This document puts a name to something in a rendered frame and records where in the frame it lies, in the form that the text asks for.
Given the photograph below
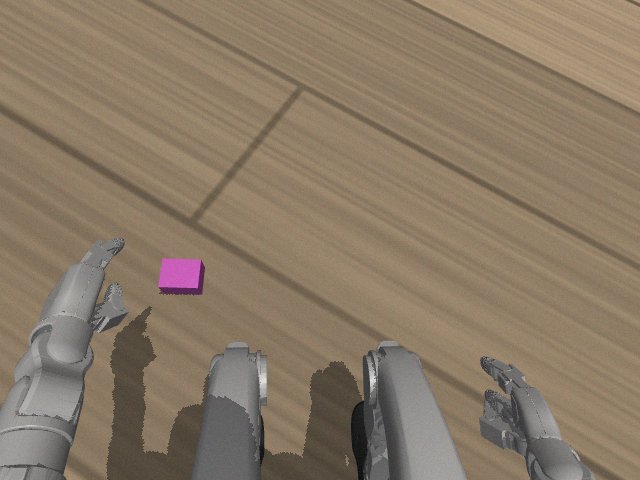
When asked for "left robot arm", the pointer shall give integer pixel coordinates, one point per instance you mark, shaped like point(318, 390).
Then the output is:
point(40, 414)

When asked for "right robot hand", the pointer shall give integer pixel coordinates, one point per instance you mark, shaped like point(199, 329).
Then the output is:
point(515, 423)

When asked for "left robot hand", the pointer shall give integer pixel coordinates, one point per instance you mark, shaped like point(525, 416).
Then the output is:
point(77, 291)

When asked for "right robot arm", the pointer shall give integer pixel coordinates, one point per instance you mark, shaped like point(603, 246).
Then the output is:
point(554, 459)

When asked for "right robot foot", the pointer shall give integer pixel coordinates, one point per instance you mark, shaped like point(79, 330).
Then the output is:
point(359, 440)

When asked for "small box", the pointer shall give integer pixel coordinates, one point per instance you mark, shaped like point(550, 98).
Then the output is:
point(181, 276)

